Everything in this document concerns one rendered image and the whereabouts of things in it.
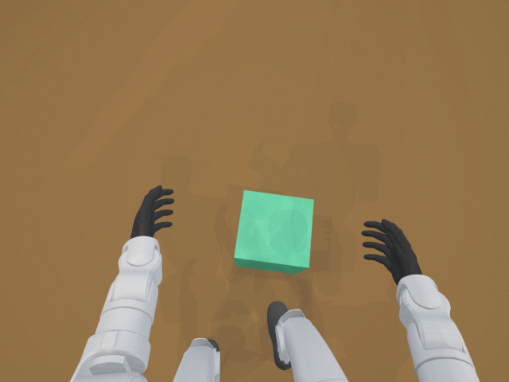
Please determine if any left robot foot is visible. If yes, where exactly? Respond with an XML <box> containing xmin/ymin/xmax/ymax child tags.
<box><xmin>208</xmin><ymin>340</ymin><xmax>220</xmax><ymax>352</ymax></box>

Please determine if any robot right forearm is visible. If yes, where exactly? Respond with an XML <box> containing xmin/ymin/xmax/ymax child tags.
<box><xmin>396</xmin><ymin>275</ymin><xmax>480</xmax><ymax>382</ymax></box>

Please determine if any carton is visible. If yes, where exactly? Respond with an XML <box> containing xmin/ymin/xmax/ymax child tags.
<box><xmin>234</xmin><ymin>190</ymin><xmax>314</xmax><ymax>274</ymax></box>

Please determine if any left robot hand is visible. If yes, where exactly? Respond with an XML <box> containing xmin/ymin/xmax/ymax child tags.
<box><xmin>131</xmin><ymin>185</ymin><xmax>174</xmax><ymax>239</ymax></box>

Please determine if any robot right shin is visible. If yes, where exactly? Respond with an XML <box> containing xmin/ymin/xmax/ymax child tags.
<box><xmin>278</xmin><ymin>309</ymin><xmax>312</xmax><ymax>323</ymax></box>

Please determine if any right robot hand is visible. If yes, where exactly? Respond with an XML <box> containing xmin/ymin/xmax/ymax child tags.
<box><xmin>361</xmin><ymin>219</ymin><xmax>422</xmax><ymax>285</ymax></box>

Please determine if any robot left forearm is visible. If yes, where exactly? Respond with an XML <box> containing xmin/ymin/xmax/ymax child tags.
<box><xmin>70</xmin><ymin>236</ymin><xmax>162</xmax><ymax>382</ymax></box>

